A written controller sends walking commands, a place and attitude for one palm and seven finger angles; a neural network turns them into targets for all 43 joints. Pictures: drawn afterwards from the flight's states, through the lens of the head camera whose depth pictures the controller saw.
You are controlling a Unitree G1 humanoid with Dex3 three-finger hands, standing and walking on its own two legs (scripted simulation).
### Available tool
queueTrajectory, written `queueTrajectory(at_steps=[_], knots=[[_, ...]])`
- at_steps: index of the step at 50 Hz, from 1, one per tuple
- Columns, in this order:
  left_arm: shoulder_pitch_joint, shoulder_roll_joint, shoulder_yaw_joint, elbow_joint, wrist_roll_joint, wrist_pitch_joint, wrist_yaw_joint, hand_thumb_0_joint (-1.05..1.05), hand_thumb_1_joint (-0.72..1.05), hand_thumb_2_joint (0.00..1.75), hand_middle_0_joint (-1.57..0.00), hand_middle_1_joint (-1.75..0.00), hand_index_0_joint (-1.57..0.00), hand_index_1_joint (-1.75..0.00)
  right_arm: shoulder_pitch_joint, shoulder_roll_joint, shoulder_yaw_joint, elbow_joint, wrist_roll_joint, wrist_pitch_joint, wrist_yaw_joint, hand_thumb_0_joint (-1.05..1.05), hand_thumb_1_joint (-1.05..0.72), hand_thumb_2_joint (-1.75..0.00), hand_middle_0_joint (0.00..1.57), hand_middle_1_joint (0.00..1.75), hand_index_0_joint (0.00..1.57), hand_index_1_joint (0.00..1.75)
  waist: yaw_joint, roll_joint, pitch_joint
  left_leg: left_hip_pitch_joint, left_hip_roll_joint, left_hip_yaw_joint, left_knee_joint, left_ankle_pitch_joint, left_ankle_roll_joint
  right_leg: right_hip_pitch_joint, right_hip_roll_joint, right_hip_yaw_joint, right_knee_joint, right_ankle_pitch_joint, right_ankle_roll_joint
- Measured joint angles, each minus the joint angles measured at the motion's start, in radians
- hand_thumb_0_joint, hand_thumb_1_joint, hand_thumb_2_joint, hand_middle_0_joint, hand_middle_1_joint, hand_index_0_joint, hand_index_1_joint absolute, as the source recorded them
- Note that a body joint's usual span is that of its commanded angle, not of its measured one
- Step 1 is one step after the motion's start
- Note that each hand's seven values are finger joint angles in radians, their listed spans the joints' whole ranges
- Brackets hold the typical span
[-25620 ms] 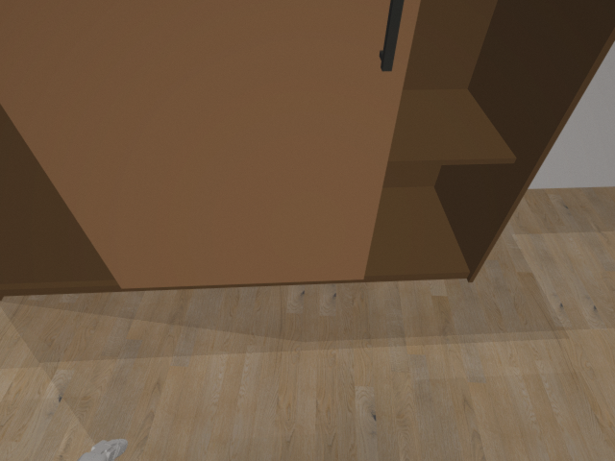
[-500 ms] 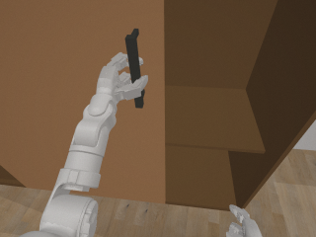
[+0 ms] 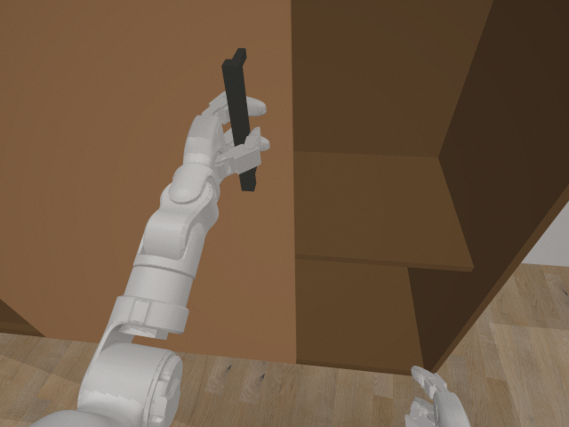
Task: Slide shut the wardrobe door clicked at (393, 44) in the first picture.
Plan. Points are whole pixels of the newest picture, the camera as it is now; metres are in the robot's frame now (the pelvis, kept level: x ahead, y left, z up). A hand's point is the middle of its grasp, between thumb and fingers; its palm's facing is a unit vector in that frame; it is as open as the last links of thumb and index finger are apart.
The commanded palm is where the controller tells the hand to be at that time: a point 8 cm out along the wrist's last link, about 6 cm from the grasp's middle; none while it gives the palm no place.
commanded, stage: grip the handle and tug to test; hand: left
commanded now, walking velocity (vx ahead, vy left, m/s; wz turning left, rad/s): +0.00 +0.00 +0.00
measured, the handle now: (244, 125) +0.46 +0.08 +0.22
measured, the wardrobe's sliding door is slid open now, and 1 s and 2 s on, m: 0.43 0.43 0.43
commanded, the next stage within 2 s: tug the door sideways, standing still in 0.32 s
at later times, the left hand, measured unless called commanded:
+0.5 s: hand (254, 153) +0.40 +0.06 +0.22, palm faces -0.07 -1.00 -0.01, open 5.7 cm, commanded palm +0.37 +0.11 +0.22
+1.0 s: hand (256, 154) +0.40 +0.06 +0.21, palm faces -0.01 -1.00 -0.06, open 5.8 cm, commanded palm +0.37 +0.06 +0.22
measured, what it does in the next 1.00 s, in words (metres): stands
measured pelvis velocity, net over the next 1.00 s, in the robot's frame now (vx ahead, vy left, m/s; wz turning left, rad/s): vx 0.02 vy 0.01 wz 0.06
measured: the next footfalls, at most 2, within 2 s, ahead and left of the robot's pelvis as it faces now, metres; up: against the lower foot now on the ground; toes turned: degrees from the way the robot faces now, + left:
left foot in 1.96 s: +0.04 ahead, +0.06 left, +0.00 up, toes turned +11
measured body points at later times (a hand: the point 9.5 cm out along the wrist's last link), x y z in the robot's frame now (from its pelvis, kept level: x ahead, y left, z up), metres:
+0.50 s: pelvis +0.02 -0.01 +0.00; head +0.01 -0.03 +0.45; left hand +0.40 +0.12 +0.22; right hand +0.20 -0.23 -0.09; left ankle -0.06 +0.11 -0.74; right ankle +0.05 -0.14 -0.74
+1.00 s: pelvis +0.02 +0.01 +0.00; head +0.01 +0.00 +0.45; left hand +0.39 +0.12 +0.22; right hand +0.21 -0.16 -0.11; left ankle -0.06 +0.11 -0.74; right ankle +0.05 -0.13 -0.74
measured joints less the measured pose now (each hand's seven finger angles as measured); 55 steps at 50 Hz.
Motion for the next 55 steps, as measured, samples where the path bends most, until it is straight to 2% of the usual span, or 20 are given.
queueTrajectory(at_steps=[10,20,24,30,33,45,55], knots=[[0.055,0.016,0.029,-0.053,0.000,0.002,-0.010,0.01,0.73,0.83,-0.43,-1.40,-0.38,-1.39,0.010,-0.002,-0.001,-0.013,0.001,0.008,0.008,0.01,-0.91,-0.90,0.20,0.30,0.21,0.30,-0.016,0.007,-0.009,0.011,0.012,0.011,-0.012,-0.001,-0.006,0.003,0.014,0.009,-0.007,0.001,-0.006],[0.161,0.018,0.041,-0.207,0.001,0.028,-0.019,0.00,0.76,0.79,-0.39,-1.40,-0.32,-1.36,0.001,-0.016,-0.020,-0.050,0.002,0.020,0.032,0.01,-0.91,-0.90,0.20,0.30,0.20,0.30,-0.026,0.022,-0.018,0.025,0.027,0.020,-0.018,-0.017,-0.012,0.007,0.031,0.014,-0.002,-0.017,-0.010],[0.176,0.010,0.020,-0.255,0.005,0.051,-0.015,0.00,0.77,0.79,-0.38,-1.40,-0.31,-1.36,-0.006,-0.023,-0.028,-0.055,0.004,0.025,0.037,0.01,-0.91,-0.90,0.20,0.30,0.20,0.30,-0.017,0.024,-0.017,0.024,0.030,0.011,-0.011,-0.027,-0.013,0.012,0.032,0.005,0.002,-0.029,-0.010],[0.119,-0.038,-0.050,-0.242,0.022,0.075,0.026,0.00,0.75,0.82,-0.39,-1.40,-0.33,-1.36,-0.024,-0.026,-0.038,-0.027,0.000,0.016,0.035,0.01,-0.91,-0.90,0.20,0.30,0.20,0.30,0.022,0.015,-0.002,0.008,0.022,-0.024,0.015,-0.037,-0.010,0.016,0.016,-0.028,0.016,-0.046,-0.007],[0.098,-0.056,-0.075,-0.220,0.034,0.073,0.045,0.00,0.74,0.83,-0.40,-1.40,-0.33,-1.37,-0.035,-0.016,-0.037,-0.021,-0.004,0.016,0.040,0.01,-0.91,-0.90,0.20,0.30,0.20,0.30,0.032,0.012,-0.003,0.001,0.015,-0.035,0.024,-0.040,-0.006,0.014,0.007,-0.037,0.024,-0.051,-0.004],[0.028,-0.094,-0.140,-0.111,0.058,0.031,0.096,-0.01,0.76,0.82,-0.41,-1.40,-0.29,-1.39,-0.038,0.039,-0.014,-0.012,-0.011,0.023,0.065,0.01,-0.91,-0.90,0.20,0.30,0.20,0.30,0.046,0.004,-0.001,-0.014,-0.015,-0.051,0.061,-0.050,0.010,0.007,-0.026,-0.046,0.060,-0.065,0.010],[-0.003,-0.111,-0.190,-0.072,0.069,-0.010,0.134,-0.02,0.78,0.81,-0.40,-1.40,-0.25,-1.40,0.004,0.043,-0.024,0.019,-0.016,0.023,0.089,0.01,-0.91,-0.90,0.20,0.30,0.20,0.30,0.054,0.008,0.007,-0.035,-0.030,-0.063,0.076,-0.050,0.018,-0.008,-0.042,-0.049,0.075,-0.064,0.002]])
